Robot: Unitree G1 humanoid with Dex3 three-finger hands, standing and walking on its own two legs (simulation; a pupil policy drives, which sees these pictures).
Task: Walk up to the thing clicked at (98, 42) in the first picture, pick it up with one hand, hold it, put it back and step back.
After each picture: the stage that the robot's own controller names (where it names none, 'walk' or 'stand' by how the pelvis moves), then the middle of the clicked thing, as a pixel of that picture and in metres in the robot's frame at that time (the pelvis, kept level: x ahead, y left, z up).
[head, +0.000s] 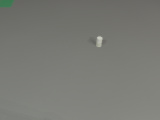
stand; (99, 41) +1.47 -0.25 -0.72
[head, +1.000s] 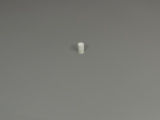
walk; (81, 48) +1.35 +0.09 -0.70
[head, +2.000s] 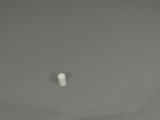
walk; (62, 79) +0.86 +0.21 -0.71
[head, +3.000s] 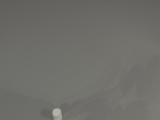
walk; (57, 115) +0.53 +0.17 -0.69
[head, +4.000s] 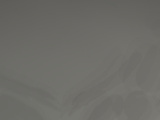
stand; out of the picture +0.37 +0.17 -0.71
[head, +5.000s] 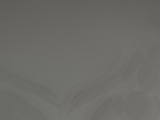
stand; out of the picture +0.34 +0.14 -0.71
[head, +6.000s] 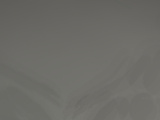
stand; out of the picture +0.37 +0.14 -0.72
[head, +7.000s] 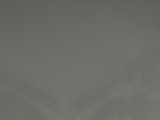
stand; out of the picture +0.37 +0.16 -0.72
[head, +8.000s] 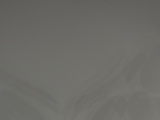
stand; out of the picture +0.36 +0.16 -0.73
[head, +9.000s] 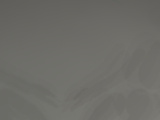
go down; out of the picture +0.36 +0.16 -0.72
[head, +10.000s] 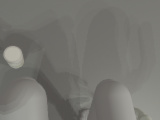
go down; (14, 58) +0.43 +0.24 -0.29
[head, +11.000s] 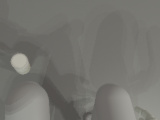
close in; (21, 64) +0.43 +0.24 -0.30
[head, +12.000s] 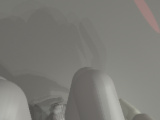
close in; out of the picture +0.40 +0.29 -0.21
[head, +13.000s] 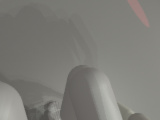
close; out of the picture +0.40 +0.30 -0.21
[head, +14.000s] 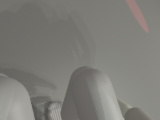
lift; out of the picture +0.36 +0.27 -0.23
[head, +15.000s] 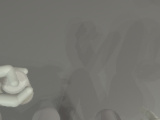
lift; (19, 88) +0.32 +0.20 -0.02
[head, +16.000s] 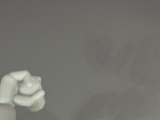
hold; (32, 94) +0.32 +0.17 -0.01
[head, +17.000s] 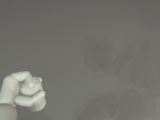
hold; (33, 95) +0.33 +0.17 -0.01
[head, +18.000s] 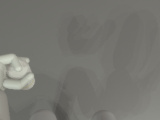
crouch; (22, 75) +0.38 +0.20 -0.08
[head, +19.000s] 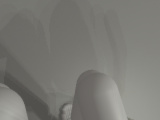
lower; out of the picture +0.40 +0.30 -0.20
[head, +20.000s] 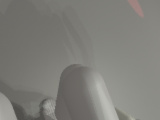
lower; out of the picture +0.41 +0.32 -0.22
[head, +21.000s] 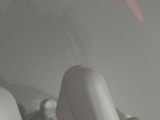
lower; out of the picture +0.41 +0.32 -0.23
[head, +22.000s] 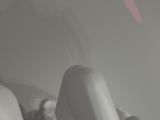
lower; out of the picture +0.41 +0.32 -0.23
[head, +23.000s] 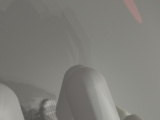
loosen; out of the picture +0.40 +0.32 -0.22
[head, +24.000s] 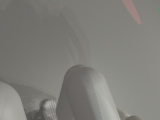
withdraw; out of the picture +0.39 +0.30 -0.23
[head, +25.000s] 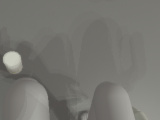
stand; (13, 63) +0.42 +0.26 -0.29
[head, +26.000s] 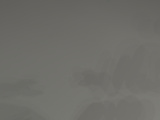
stand; out of the picture +0.36 +0.18 -0.65
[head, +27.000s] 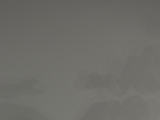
stand; out of the picture +0.38 +0.19 -0.67
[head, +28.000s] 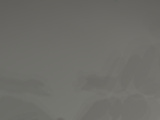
stand; out of the picture +0.38 +0.18 -0.68
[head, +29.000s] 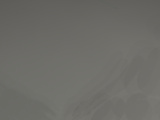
walk; out of the picture +0.40 +0.18 -0.72
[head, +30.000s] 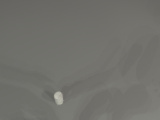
walk; (58, 98) +0.54 +0.15 -0.70
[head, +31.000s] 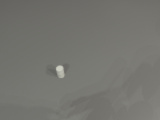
walk; (60, 71) +0.84 +0.22 -0.70
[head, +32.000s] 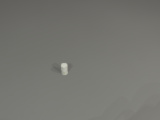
stand; (64, 69) +1.05 +0.16 -0.70
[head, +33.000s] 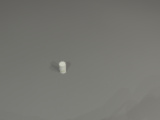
stand; (62, 67) +1.04 +0.17 -0.73
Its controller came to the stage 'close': yes
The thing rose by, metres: 0.70
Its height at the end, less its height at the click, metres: +0.00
